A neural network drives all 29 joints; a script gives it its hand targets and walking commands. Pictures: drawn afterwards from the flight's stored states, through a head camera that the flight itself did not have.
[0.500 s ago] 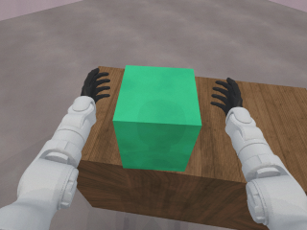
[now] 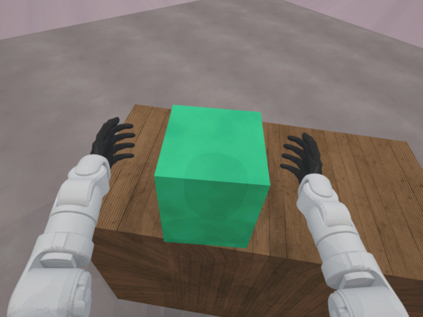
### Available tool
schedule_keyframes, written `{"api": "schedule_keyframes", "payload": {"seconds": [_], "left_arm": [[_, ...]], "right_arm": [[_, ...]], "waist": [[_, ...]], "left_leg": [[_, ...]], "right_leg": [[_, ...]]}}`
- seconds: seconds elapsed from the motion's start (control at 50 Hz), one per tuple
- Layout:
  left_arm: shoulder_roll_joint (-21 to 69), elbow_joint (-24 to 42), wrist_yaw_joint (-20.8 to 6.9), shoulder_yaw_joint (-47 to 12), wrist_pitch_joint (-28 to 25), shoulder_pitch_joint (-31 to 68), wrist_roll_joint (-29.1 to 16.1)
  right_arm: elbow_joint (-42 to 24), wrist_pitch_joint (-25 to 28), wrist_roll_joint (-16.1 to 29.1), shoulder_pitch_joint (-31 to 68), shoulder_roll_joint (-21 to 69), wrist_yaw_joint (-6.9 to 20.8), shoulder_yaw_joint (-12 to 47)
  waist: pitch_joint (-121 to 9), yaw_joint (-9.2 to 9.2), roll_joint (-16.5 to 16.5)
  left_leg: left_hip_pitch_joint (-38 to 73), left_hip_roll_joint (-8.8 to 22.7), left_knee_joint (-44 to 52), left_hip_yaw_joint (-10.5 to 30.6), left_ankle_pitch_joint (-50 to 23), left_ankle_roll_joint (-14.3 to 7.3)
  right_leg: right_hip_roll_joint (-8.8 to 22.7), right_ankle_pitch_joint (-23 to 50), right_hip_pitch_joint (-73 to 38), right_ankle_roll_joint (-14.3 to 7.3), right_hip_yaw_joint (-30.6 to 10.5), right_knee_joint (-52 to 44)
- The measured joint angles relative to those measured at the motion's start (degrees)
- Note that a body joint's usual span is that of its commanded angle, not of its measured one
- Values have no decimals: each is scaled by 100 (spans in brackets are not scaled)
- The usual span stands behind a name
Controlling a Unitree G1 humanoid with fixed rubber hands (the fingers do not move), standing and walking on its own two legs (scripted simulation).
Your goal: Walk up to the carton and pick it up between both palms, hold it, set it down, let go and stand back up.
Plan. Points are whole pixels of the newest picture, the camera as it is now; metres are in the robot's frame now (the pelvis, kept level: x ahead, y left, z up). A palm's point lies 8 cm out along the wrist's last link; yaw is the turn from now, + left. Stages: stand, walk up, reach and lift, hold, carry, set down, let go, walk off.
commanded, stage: set down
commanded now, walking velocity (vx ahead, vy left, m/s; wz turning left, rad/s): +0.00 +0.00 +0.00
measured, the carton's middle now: (210, 178) +0.42 +0.01 +0.00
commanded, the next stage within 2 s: none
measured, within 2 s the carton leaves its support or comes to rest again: neither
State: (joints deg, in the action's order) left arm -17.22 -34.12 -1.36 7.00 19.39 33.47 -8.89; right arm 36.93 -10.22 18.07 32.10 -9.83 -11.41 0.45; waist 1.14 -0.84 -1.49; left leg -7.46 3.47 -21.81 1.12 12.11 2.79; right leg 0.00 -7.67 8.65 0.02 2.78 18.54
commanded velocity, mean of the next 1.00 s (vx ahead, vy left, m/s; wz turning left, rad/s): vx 0.00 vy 0.00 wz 0.00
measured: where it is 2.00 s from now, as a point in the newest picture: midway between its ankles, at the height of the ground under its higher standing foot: outside the picture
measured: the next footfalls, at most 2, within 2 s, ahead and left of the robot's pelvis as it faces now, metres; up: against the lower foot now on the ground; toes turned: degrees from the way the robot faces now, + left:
none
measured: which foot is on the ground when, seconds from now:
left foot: down 0.00-1.00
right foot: down 0.00-1.00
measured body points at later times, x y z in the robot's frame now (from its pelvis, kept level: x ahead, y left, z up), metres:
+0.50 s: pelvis +0.00 +0.02 +0.00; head +0.00 +0.02 +0.45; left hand +0.32 +0.22 +0.06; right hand +0.31 -0.19 +0.05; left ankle +0.00 +0.15 -0.75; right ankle +0.03 -0.12 -0.75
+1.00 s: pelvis +0.02 +0.02 +0.00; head +0.01 +0.03 +0.45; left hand +0.23 +0.23 -0.01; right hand +0.23 -0.18 -0.01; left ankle +0.00 +0.15 -0.75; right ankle +0.03 -0.12 -0.75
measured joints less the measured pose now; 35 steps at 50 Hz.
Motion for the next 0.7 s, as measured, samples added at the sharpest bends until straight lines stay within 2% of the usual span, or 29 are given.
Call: {"api": "schedule_keyframes", "payload": {"seconds": [0.12, 0.24, 0.38, 0.52, 0.7], "left_arm": [[154, 1114, 166, -192, -40, -1131, -186], [138, 1861, 348, -464, -120, -1706, -460], [259, 1977, 289, -439, -278, -1937, -382], [538, 1966, 206, -395, -587, -2533, -153], [501, 2382, 356, -788, -1207, -3678, -317]], "right_arm": [[-988, 261, -321, -1160, 259, 133, -235], [-1706, 312, -403, -1658, 99, 335, -312], [-1863, 374, -429, -1919, -83, 487, -303], [-1982, 607, -657, -2709, 116, 546, -271], [-2553, 988, -832, -3791, 314, 635, -215]], "waist": [[203, 61, 14], [208, 118, 71], [100, 168, 120], [102, 221, 159], [243, 298, 169]], "left_leg": [[-138, -15, -203, 3, 94, -20], [-382, -74, -269, -67, 77, -78], [-147, -138, -51, -188, 7, -136], [232, -157, 123, -224, 17, -153], [227, -145, 5, -234, 131, -145]], "right_leg": [[16, -42, 96, 21, -3, 111], [73, -18, 379, 69, -79, 210], [132, 6, 252, 114, -196, 140], [148, -43, -78, 128, -224, 52], [138, -155, -63, 130, -236, 180]]}}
